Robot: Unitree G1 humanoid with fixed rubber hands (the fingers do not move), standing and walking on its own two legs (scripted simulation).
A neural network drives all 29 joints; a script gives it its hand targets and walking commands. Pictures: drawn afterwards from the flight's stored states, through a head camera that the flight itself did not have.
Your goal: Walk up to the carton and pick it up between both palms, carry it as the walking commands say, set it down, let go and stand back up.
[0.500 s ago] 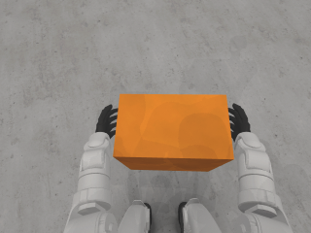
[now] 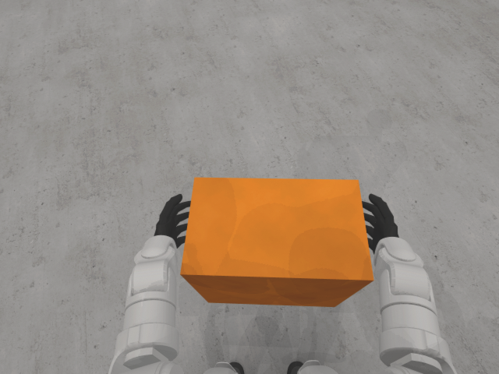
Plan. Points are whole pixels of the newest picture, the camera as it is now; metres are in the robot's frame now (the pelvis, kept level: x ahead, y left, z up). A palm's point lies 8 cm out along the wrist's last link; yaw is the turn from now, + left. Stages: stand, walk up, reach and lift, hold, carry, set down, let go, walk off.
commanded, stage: reach and lift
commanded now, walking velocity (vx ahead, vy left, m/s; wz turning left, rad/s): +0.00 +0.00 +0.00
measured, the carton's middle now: (272, 249) +0.34 -0.01 -0.10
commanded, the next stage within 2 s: hold in 1.80 s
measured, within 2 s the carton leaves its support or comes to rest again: neither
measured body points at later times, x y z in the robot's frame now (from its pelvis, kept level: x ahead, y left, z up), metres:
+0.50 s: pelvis +0.01 +0.00 +0.02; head +0.02 +0.00 +0.47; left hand +0.34 +0.17 +0.03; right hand +0.32 -0.20 +0.04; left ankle +0.03 +0.11 -0.72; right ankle +0.03 -0.11 -0.72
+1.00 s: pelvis +0.02 +0.01 +0.03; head -0.01 +0.01 +0.48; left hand +0.32 +0.18 +0.06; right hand +0.31 -0.19 +0.06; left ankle +0.03 +0.11 -0.72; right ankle +0.03 -0.11 -0.72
